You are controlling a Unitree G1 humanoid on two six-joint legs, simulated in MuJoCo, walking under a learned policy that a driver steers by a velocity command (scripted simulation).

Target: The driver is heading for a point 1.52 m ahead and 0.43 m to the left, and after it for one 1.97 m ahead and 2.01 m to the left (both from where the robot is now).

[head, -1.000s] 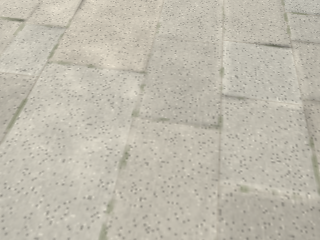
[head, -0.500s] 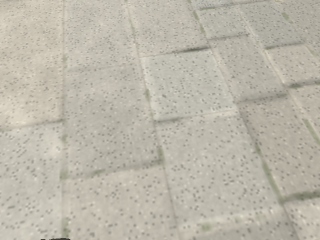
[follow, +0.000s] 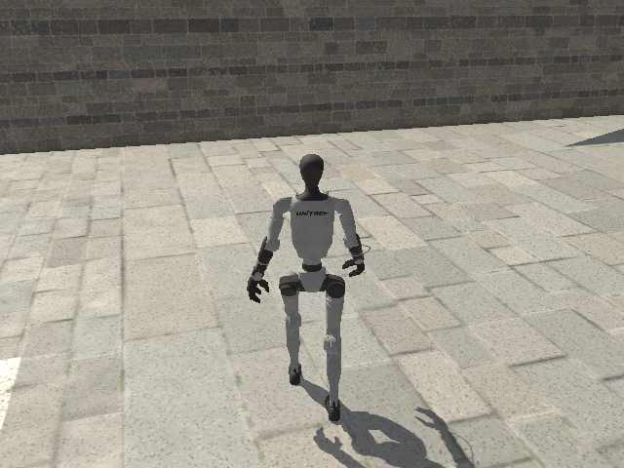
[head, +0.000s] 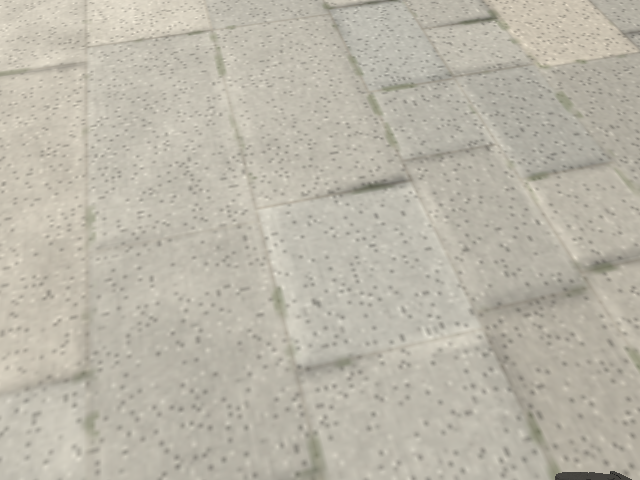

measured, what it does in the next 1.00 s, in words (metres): walks ahead, turning left: right foot, then left foot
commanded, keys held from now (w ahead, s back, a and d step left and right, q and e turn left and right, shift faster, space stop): w+q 0.80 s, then w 0.10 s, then w+e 0.10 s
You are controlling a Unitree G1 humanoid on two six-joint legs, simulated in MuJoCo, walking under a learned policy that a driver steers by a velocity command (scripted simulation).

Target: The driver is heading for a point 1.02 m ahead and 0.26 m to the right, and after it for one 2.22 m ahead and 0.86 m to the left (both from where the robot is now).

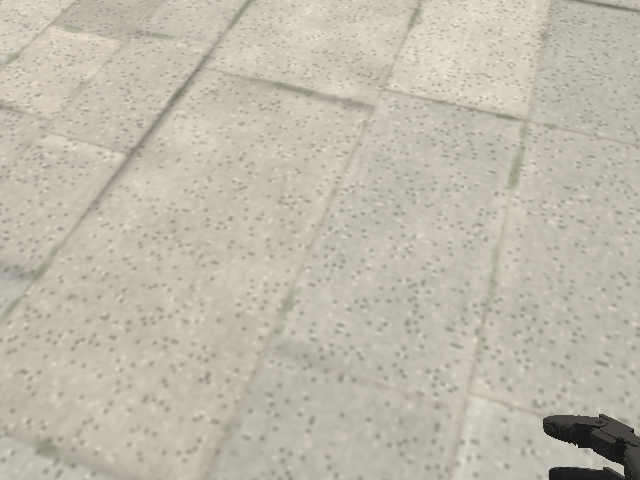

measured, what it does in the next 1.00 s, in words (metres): walks ahead, turning right: right foot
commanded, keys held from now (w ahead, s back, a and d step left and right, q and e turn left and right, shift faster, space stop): w+e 0.80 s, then w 0.08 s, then w+q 0.12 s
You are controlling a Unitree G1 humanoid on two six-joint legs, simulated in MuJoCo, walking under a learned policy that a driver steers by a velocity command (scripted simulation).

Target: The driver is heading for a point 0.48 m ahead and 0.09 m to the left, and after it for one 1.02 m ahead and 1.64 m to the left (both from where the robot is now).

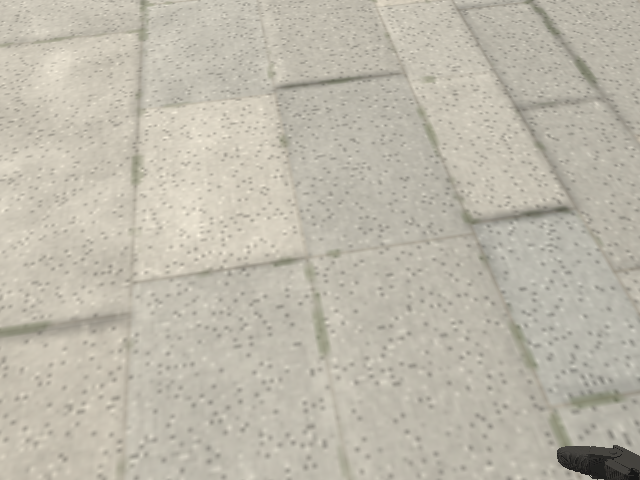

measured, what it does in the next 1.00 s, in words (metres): walks ahead, turning left: left foot, then right foot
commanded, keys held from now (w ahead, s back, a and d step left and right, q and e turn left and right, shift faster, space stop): w+q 0.46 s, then q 0.54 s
